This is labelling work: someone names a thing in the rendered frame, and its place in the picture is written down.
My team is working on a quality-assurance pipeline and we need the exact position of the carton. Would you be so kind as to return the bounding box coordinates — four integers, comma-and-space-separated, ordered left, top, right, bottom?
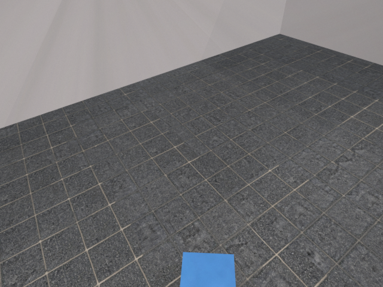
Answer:
180, 252, 236, 287

